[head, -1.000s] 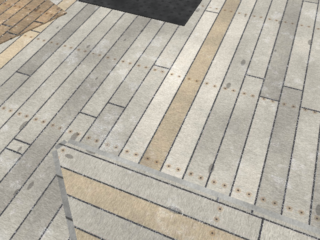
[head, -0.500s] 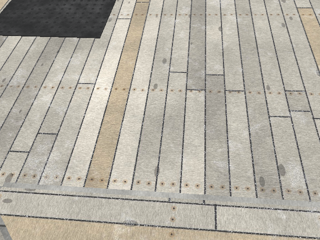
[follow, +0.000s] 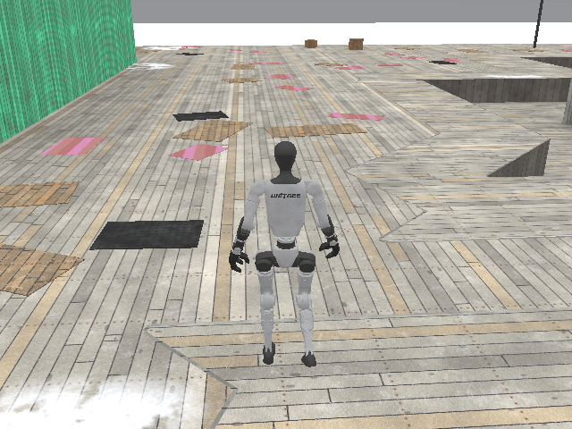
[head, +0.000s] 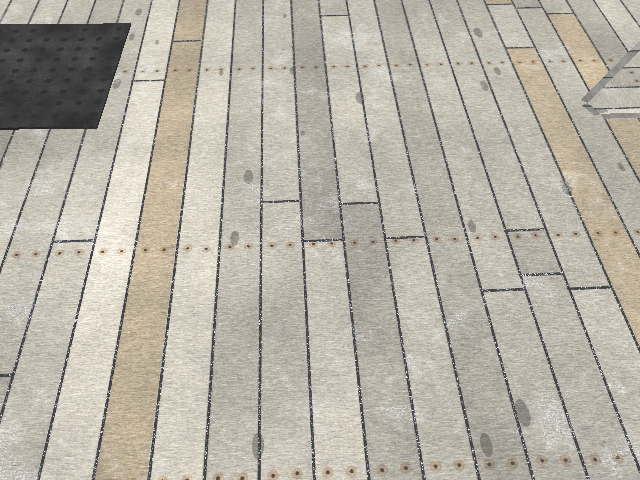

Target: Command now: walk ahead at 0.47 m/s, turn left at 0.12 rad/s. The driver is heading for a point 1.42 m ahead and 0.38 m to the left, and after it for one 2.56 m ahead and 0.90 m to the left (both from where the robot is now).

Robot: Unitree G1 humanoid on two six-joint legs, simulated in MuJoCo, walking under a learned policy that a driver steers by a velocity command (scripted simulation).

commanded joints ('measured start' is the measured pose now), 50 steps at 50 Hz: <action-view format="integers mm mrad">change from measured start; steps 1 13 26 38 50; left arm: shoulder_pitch -93 -325 -118 -46 -74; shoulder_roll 108 90 84 196 139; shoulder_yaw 30 21 51 83 43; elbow -116 -187 -78 17 -65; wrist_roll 22 12 33 -3 26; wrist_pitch -48 -69 -65 -25 -56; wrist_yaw -12 -31 -15 -3 -9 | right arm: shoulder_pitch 81 198 109 -179 16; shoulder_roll -118 -187 -73 -68 -128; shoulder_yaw -25 -49 -20 -6 -34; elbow -36 8 -87 -207 -156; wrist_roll -11 30 21 16 -10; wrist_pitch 10 41 84 70 39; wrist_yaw -10 -49 -32 30 -9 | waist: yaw -35 -58 -7 45 5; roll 104 130 -56 -17 86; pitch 6 10 -1 60 -89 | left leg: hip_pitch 259 138 -364 -310 189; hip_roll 273 232 180 118 252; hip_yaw -421 -335 -109 33 -376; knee -271 -211 664 168 -224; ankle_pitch -8 78 -103 98 251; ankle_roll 217 128 -52 23 265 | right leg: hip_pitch -356 -56 229 398 -276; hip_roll -108 -29 -288 -301 -157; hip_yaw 12 -8 80 -234 -17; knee -4 -616 -962 -899 4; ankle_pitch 92 420 338 697 116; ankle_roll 10 64 -165 -99 63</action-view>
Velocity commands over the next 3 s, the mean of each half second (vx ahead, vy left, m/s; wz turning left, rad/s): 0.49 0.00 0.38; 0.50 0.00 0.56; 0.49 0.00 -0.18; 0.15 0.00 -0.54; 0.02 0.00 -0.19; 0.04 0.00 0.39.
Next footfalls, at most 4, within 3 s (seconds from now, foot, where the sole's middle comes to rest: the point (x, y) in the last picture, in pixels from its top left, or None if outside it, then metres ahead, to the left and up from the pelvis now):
0.34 right None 0.36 -0.12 -0.77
0.84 left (237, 444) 0.55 0.21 -0.77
1.38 right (267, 295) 0.93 0.17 -0.77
1.88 left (185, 260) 1.03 0.40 -0.77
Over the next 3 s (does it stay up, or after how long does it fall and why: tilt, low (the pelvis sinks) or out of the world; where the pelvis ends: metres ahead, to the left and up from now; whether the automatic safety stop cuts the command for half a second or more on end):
stays up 0.98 0.30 0.01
